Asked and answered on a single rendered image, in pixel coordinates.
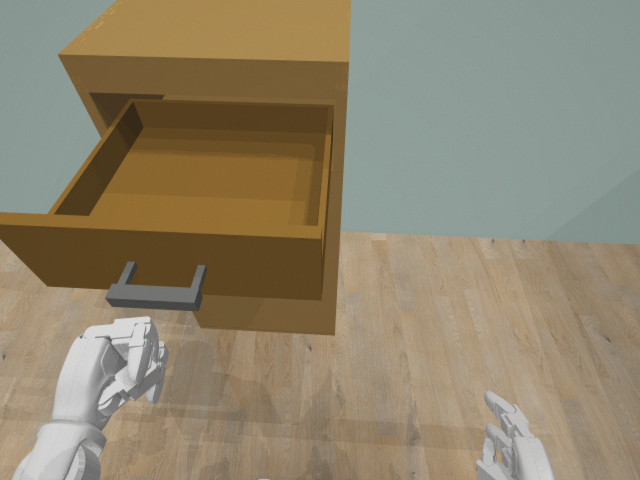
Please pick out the handle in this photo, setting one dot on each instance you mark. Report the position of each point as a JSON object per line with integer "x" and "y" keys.
{"x": 125, "y": 295}

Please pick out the drawer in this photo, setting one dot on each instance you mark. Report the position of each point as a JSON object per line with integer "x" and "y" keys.
{"x": 241, "y": 187}

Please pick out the robot left forearm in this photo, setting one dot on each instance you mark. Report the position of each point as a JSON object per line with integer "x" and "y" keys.
{"x": 65, "y": 450}

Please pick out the cabinet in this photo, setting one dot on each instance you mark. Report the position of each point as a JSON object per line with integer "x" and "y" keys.
{"x": 264, "y": 51}

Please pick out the left robot hand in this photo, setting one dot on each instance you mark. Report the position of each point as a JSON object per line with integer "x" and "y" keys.
{"x": 127, "y": 350}

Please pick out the right robot hand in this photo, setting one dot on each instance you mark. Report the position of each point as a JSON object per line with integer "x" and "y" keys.
{"x": 523, "y": 455}

